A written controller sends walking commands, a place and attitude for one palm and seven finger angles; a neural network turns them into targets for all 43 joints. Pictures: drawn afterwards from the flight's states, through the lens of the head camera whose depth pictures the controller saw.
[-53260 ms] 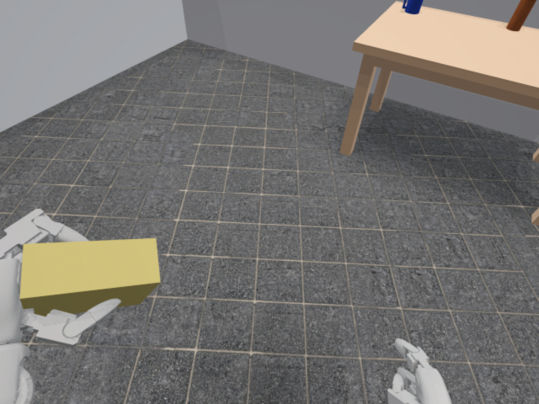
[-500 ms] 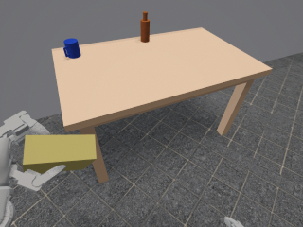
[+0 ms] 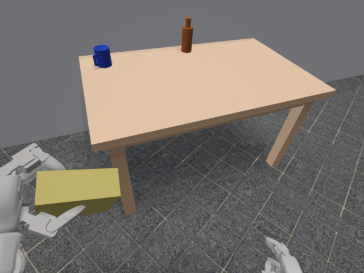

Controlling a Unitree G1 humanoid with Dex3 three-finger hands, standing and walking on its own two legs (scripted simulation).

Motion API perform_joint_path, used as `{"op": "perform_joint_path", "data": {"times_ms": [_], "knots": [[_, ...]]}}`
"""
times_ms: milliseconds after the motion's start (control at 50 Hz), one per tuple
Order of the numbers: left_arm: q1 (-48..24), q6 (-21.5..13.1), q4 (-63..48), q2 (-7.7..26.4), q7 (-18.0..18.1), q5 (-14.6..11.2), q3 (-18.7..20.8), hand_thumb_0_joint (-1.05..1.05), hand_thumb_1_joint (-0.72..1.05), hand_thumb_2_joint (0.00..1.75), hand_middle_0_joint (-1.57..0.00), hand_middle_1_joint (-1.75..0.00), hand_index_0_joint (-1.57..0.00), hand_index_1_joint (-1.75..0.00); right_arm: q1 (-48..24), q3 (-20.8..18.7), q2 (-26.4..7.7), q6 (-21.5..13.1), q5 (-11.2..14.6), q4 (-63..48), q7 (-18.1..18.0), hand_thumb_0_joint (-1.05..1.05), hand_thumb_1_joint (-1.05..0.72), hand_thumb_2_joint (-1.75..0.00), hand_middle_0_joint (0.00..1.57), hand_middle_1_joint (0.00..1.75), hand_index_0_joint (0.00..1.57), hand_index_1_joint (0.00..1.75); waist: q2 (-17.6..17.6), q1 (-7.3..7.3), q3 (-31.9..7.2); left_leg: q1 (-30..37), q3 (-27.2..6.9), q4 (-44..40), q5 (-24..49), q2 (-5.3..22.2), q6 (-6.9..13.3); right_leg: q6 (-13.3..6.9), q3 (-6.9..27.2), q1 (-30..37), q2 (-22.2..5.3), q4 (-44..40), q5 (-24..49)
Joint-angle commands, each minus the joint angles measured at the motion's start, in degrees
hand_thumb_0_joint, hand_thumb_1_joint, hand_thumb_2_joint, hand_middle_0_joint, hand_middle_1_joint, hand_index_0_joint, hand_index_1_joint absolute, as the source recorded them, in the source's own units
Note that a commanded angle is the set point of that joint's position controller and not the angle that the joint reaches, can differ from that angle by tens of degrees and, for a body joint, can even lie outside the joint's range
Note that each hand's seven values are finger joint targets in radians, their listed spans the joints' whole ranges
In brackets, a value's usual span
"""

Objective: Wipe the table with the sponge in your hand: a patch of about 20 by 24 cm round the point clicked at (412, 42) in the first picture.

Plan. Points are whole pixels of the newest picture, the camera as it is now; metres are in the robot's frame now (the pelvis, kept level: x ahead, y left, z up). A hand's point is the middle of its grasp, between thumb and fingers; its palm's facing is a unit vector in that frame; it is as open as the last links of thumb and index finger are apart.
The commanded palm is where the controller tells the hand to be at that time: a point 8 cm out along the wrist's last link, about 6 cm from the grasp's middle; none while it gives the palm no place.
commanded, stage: stop stepping back and stand still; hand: left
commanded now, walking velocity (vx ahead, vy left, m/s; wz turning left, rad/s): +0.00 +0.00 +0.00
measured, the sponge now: (89, 193) +0.23 +0.19 +0.12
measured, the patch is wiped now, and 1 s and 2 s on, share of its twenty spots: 1.00 1.00 1.00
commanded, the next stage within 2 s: stand and wait in 0.12 s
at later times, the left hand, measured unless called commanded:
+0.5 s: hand (41, 180) +0.22 +0.25 +0.16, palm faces +0.36 -0.87 -0.34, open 9.5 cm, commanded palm +0.18 +0.29 +0.19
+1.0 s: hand (36, 175) +0.23 +0.26 +0.17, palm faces +0.39 -0.86 -0.33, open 9.5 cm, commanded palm +0.18 +0.30 +0.19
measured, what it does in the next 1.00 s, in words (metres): stands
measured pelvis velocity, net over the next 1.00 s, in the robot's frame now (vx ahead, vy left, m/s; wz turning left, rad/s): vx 0.02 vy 0.02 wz -0.02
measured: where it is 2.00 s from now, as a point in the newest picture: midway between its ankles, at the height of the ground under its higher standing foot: outside the picture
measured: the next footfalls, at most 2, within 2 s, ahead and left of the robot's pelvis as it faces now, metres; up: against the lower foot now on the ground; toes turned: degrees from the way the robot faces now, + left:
none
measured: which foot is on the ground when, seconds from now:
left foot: down 0.00-1.00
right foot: down 0.00-1.00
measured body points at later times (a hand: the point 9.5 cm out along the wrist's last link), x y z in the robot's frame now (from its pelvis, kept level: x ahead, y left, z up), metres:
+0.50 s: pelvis +0.01 +0.02 +0.01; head -0.01 +0.03 +0.46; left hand +0.20 +0.30 +0.18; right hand +0.18 -0.22 -0.05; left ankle -0.02 +0.11 -0.73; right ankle +0.06 -0.10 -0.73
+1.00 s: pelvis +0.02 +0.02 +0.01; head +0.00 +0.03 +0.46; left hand +0.20 +0.30 +0.19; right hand +0.20 -0.21 -0.06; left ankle -0.02 +0.11 -0.73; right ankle +0.06 -0.10 -0.73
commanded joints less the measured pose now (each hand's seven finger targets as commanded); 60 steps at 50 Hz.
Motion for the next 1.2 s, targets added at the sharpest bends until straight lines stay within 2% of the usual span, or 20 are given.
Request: {"op": "perform_joint_path", "data": {"times_ms": [0,20,40,60,120,140,160,200,220,300,320,420,580,700,720,800,840,980,1080,1180], "knots": [[-3.66,-6.22,-18.76,12.84,3.26,-0.75,10.55,0.00,0.10,1.30,-1.20,-1.60,-1.20,-1.60,-7.25,-2.81,-7.49,-3.39,-1.02,-10.77,-2.14,0.00,-0.90,-0.90,0.20,0.30,0.20,0.30,11.53,0.14,-4.62,2.08,-7.13,-20.18,5.05,5.47,1.35,-0.37,9.23,2.50,-5.50,-2.50,-7.23],[-3.12,-5.93,-18.51,12.96,3.69,-0.57,10.70,0.00,0.10,1.30,-1.20,-1.60,-1.20,-1.60,-7.52,-2.97,-7.89,-3.56,-0.69,-11.77,-2.46,0.00,-0.90,-0.90,0.20,0.30,0.20,0.30,15.68,1.07,-4.66,2.90,-11.45,-23.15,6.71,9.43,2.15,1.26,5.20,1.78,-2.85,2.61,-5.09],[-2.77,-5.37,-16.65,12.04,3.92,-0.41,9.80,0.00,0.10,1.30,-1.20,-1.60,-1.20,-1.60,-8.25,-2.21,-6.20,-3.78,-0.29,-11.49,-2.66,0.00,-0.90,-0.90,0.20,0.30,0.20,0.30,14.96,1.18,-3.57,0.27,-10.84,-22.90,8.37,10.11,2.98,2.46,3.87,3.30,-2.33,2.51,-5.63],[-4.77,-5.05,-15.71,11.20,3.99,-0.19,8.87,0.00,0.10,1.30,-1.20,-1.60,-1.20,-1.60,-8.56,-2.13,-6.44,-4.14,-0.30,-11.03,-2.79,0.00,-0.90,-0.90,0.20,0.30,0.20,0.30,12.87,1.09,-1.87,-2.41,-9.74,-22.46,8.78,9.68,2.80,2.74,3.91,5.16,-2.74,0.80,-5.03],[-7.45,-4.33,-8.67,8.93,3.39,-0.41,6.49,0.00,0.10,1.30,-1.20,-1.60,-1.20,-1.60,-7.69,-2.95,-7.80,-4.99,0.19,-10.67,-2.81,0.00,-0.90,-0.90,0.20,0.30,0.20,0.30,-0.55,0.71,-1.40,-2.52,-5.14,-15.65,13.10,5.17,0.65,1.92,7.76,9.20,-4.78,-6.66,6.94],[-8.76,-4.57,-7.77,8.00,3.08,-0.38,5.20,0.00,0.10,1.30,-1.20,-1.60,-1.20,-1.60,-7.55,-3.02,-7.98,-5.04,0.06,-10.45,-2.76,0.00,-0.90,-0.90,0.20,0.30,0.20,0.30,-1.29,0.54,-1.27,-2.40,-4.30,-15.10,9.59,4.12,0.07,1.58,9.67,8.53,-5.92,-8.64,4.05],[-9.23,-4.74,-6.68,7.87,2.92,-0.33,4.77,0.00,0.10,1.30,-1.20,-1.60,-1.20,-1.60,-7.29,-2.94,-7.99,-4.94,-0.10,-10.41,-2.71,0.00,-0.90,-0.90,0.20,0.30,0.20,0.30,-1.20,0.38,-0.32,-2.68,-4.32,-15.77,4.23,3.54,0.00,1.41,10.71,6.58,-6.39,-10.95,-3.17],[-9.05,-4.77,-6.04,8.02,2.96,-0.04,4.49,0.00,0.10,1.30,-1.20,-1.60,-1.20,-1.60,-6.85,-3.03,-7.85,-4.71,-0.35,-10.06,-2.61,0.00,-0.90,-0.90,0.20,0.30,0.20,0.30,-2.32,0.39,0.49,-1.72,-3.94,-14.70,1.88,2.89,0.43,0.58,13.07,3.98,-7.36,-14.12,-8.94],[-9.24,-4.89,-7.09,8.17,2.89,0.11,4.44,0.00,0.10,1.30,-1.20,-1.60,-1.20,-1.60,-7.15,-3.14,-8.07,-4.57,-0.39,-10.39,-2.58,0.00,-0.90,-0.90,0.20,0.30,0.20,0.30,0.06,0.33,0.32,-1.01,-3.91,-15.00,3.09,2.79,0.44,0.08,13.18,3.54,-7.72,-13.92,-8.80],[-7.89,-5.46,-9.89,10.08,3.51,0.19,6.43,0.00,0.10,1.30,-1.20,-1.60,-1.20,-1.60,-7.77,-2.68,-7.38,-4.19,-0.91,-10.54,-2.48,0.00,-0.90,-0.90,0.20,0.30,0.20,0.30,0.84,0.99,-2.82,-1.26,-4.24,-17.42,5.68,3.52,0.45,0.60,11.07,7.48,-6.64,-11.73,-3.69],[-7.63,-5.56,-11.29,11.34,3.58,0.25,7.69,0.00,0.10,1.30,-1.20,-1.60,-1.20,-1.60,-8.03,-2.85,-7.78,-4.13,-0.91,-11.11,-2.55,0.00,-0.90,-0.90,0.20,0.30,0.20,0.30,2.97,1.08,-3.22,-0.93,-4.46,-18.17,7.11,3.72,0.37,0.49,10.48,7.98,-6.53,-10.63,-2.14],[-4.54,-5.98,-12.06,11.39,3.67,-0.29,8.87,0.00,0.10,1.30,-1.20,-1.60,-1.20,-1.60,-8.25,-2.75,-7.46,-3.83,-0.84,-12.02,-2.43,0.00,-0.90,-0.90,0.20,0.30,0.20,0.30,5.85,1.44,-4.33,-1.54,-4.68,-19.24,13.40,4.30,-0.17,0.89,8.02,11.74,-5.49,-7.53,6.57],[-5.54,-5.70,-10.46,8.47,3.13,-0.63,5.74,0.00,0.10,1.30,-1.20,-1.60,-1.20,-1.60,-7.69,-2.85,-7.66,-3.58,-0.38,-11.81,-2.38,0.00,-0.90,-0.90,0.20,0.30,0.20,0.30,3.84,1.17,-5.21,1.39,-3.69,-17.36,21.75,4.87,-1.08,1.46,6.54,12.08,-5.28,-5.83,13.57],[-7.80,-5.27,-9.69,8.88,3.22,-0.52,5.68,0.00,0.10,1.30,-1.20,-1.60,-1.20,-1.60,-8.22,-2.68,-7.70,-3.01,-0.52,-11.50,-2.62,0.00,-0.90,-0.90,0.20,0.30,0.20,0.30,1.62,1.28,-3.74,0.38,-3.90,-17.65,18.96,4.43,-1.17,1.39,7.17,11.53,-5.47,-7.01,11.93],[-8.22,-5.29,-10.63,9.78,3.24,-0.38,6.38,0.00,0.10,1.30,-1.20,-1.60,-1.20,-1.60,-8.49,-2.87,-8.04,-3.02,-0.53,-11.84,-2.69,0.00,-0.90,-0.90,0.20,0.30,0.20,0.30,3.30,1.32,-3.81,0.59,-3.99,-17.87,18.49,4.24,-1.27,1.13,7.58,11.18,-5.64,-7.00,11.32],[-7.68,-5.44,-11.37,9.79,3.37,-0.57,6.72,0.00,0.10,1.30,-1.20,-1.60,-1.20,-1.60,-8.51,-2.57,-7.43,-2.61,-0.65,-11.51,-2.58,0.00,-0.90,-0.90,0.20,0.30,0.20,0.30,3.31,1.43,-4.71,0.86,-3.64,-17.99,18.03,4.16,-1.37,1.08,7.73,12.22,-5.60,-7.39,11.52],[-7.21,-5.57,-11.93,9.38,3.30,-0.50,6.41,0.00,0.10,1.30,-1.20,-1.60,-1.20,-1.60,-8.69,-2.37,-7.30,-2.51,-0.70,-11.68,-2.62,0.00,-0.90,-0.90,0.20,0.30,0.20,0.30,5.27,1.55,-4.49,0.48,-3.98,-19.11,17.56,4.47,-1.59,1.25,6.89,12.09,-5.19,-6.65,10.06],[-5.26,-5.32,-9.79,9.07,3.11,-0.68,6.52,0.00,0.10,1.30,-1.20,-1.60,-1.20,-1.60,-8.36,-2.59,-7.44,-2.12,-0.67,-11.98,-2.63,0.00,-0.90,-0.90,0.20,0.30,0.20,0.30,2.46,1.33,-5.11,0.39,-3.46,-18.01,18.01,4.11,-1.45,1.19,7.32,12.94,-5.65,-7.75,11.74],[-6.38,-5.14,-8.35,8.78,3.03,-0.62,5.95,0.00,0.10,1.30,-1.20,-1.60,-1.20,-1.60,-8.47,-2.51,-7.53,-1.89,-0.66,-11.72,-2.70,0.00,-0.90,-0.90,0.20,0.30,0.20,0.30,1.75,1.23,-2.98,-0.92,-3.36,-18.48,13.37,3.62,-1.30,1.13,8.27,11.35,-5.93,-9.65,7.85],[-7.97,-5.40,-9.80,9.55,3.38,-0.27,6.20,0.00,0.10,1.30,-1.20,-1.60,-1.20,-1.60,-8.69,-2.45,-7.66,-1.98,-0.78,-11.70,-2.87,0.00,-0.90,-0.90,0.20,0.30,0.20,0.30,3.23,1.43,-2.57,-1.69,-3.79,-19.57,10.55,3.47,-1.07,1.19,8.03,11.32,-5.59,-10.22,4.95]]}}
